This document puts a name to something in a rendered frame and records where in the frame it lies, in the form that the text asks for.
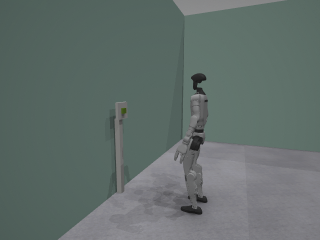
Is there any left robot hand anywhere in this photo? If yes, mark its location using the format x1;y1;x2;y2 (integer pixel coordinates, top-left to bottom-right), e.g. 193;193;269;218
174;143;188;164

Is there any right robot shin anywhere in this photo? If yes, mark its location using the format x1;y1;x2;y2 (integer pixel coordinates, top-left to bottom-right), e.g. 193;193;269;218
191;167;203;198

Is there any robot left upper arm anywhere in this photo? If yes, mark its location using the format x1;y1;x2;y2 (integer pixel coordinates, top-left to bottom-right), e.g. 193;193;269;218
191;94;201;123

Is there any panel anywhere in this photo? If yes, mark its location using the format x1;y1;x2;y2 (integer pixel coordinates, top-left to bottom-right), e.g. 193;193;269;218
114;102;128;194

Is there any left robot forearm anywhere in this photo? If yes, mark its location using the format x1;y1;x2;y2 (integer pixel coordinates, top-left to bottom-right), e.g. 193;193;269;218
182;115;198;145

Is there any right robot thigh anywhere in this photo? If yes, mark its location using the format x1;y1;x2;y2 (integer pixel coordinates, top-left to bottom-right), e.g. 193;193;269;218
191;142;204;173

